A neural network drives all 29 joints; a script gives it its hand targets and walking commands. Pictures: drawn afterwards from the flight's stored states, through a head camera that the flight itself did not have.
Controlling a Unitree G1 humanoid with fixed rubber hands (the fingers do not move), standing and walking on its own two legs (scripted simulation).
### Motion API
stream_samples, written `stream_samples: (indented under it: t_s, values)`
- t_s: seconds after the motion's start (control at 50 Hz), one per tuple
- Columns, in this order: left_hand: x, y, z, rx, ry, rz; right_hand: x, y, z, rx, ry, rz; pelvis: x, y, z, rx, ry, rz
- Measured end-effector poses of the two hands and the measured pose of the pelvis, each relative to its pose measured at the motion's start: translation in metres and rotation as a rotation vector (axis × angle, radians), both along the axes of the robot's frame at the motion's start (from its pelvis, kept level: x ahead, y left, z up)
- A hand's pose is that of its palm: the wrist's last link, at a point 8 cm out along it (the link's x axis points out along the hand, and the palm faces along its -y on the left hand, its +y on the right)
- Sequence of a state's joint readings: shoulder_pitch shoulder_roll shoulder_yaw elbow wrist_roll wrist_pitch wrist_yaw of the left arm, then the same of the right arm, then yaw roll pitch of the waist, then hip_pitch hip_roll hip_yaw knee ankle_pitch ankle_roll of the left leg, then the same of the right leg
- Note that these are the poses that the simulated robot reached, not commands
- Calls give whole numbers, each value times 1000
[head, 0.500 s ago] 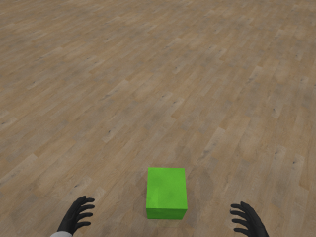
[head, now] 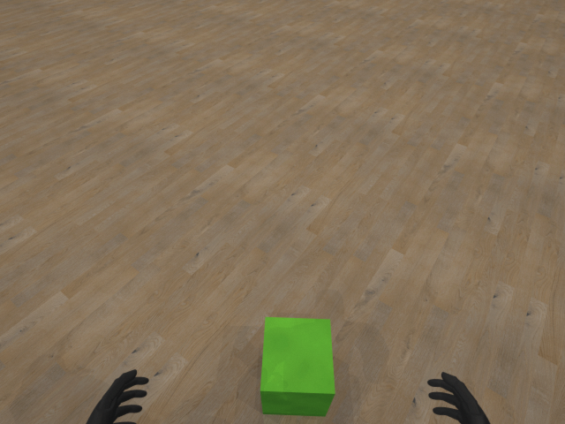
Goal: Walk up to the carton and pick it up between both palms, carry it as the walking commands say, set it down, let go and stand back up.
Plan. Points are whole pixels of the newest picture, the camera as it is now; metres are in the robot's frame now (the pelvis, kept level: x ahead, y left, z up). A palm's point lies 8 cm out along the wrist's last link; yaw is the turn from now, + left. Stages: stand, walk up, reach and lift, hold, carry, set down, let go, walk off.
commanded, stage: stand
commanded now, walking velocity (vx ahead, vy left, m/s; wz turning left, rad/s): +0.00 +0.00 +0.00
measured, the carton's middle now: (295, 367) +0.43 -0.03 -0.65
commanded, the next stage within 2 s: none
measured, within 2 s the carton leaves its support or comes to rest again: neither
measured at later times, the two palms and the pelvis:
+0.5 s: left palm out of the picture +0.15 +0.29 -0.08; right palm out of the picture +0.15 -0.29 -0.09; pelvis +0.02 +0.00 +0.00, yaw +1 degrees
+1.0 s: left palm out of the picture +0.11 +0.30 -0.09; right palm out of the picture +0.11 -0.31 -0.09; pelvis +0.01 -0.01 +0.01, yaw +1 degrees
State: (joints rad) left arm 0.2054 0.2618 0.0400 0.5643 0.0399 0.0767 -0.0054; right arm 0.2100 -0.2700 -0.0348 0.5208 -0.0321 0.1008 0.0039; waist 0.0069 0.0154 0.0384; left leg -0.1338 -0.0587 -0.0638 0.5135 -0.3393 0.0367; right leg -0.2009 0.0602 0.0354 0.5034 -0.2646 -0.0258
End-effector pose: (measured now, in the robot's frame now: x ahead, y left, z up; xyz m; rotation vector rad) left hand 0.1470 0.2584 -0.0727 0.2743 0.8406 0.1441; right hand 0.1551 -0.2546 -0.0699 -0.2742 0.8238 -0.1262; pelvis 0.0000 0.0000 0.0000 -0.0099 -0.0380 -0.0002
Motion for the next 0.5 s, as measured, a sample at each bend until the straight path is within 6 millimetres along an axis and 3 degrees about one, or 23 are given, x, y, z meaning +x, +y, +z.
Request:
stream_samples:
  t_s: [0.16, 0.5]
  values:
    - [-7, 30, -5, 85, 74, 32, 1, -30, -6, -73, 42, -17, 12, -1, 0, 1, 39, 2]
    - [2, 29, -9, 88, 109, 49, -3, -37, -17, -83, 114, -26, 25, -5, 4, 3, 30, 12]
